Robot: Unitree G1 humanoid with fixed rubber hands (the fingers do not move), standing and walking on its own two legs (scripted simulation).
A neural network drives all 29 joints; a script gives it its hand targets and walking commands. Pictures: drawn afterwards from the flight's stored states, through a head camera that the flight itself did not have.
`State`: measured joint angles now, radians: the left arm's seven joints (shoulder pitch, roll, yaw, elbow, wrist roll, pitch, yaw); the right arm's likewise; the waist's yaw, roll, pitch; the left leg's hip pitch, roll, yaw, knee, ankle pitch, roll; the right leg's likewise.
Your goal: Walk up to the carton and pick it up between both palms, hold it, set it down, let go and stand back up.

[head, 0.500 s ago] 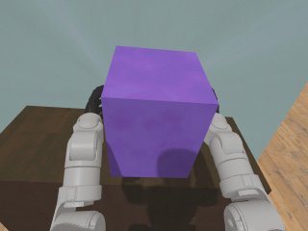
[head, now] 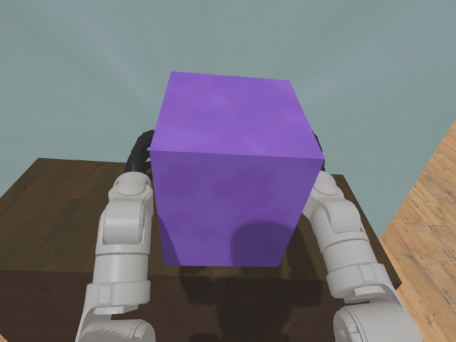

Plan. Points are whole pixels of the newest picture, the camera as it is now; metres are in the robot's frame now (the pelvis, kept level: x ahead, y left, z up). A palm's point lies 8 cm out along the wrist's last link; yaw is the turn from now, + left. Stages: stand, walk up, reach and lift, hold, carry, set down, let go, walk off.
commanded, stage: hold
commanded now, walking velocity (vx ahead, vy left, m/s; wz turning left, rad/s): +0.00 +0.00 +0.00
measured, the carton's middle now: (226, 172) +0.36 +0.01 +0.19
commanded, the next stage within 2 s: none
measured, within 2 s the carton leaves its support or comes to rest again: neither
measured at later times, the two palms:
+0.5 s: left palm (138, 176) +0.35 +0.15 +0.18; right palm (311, 171) +0.36 -0.14 +0.20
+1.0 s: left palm (138, 173) +0.35 +0.15 +0.19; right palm (309, 169) +0.37 -0.14 +0.20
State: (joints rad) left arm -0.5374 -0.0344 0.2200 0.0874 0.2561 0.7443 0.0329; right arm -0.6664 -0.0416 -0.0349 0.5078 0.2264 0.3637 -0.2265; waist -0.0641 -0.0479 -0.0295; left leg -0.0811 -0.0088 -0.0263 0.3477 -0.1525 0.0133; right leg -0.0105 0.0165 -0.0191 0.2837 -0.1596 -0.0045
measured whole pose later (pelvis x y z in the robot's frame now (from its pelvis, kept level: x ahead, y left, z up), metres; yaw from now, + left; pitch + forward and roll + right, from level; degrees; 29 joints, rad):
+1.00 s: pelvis +0.00 +0.00 +0.00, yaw +0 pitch -5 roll -1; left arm -0.54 -0.03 0.22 0.10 0.25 0.73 0.03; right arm -0.68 -0.04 -0.04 0.50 0.22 0.37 -0.23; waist -0.06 -0.05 -0.04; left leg -0.10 -0.01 -0.03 0.34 -0.15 0.01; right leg -0.03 0.02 -0.02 0.28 -0.16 -0.01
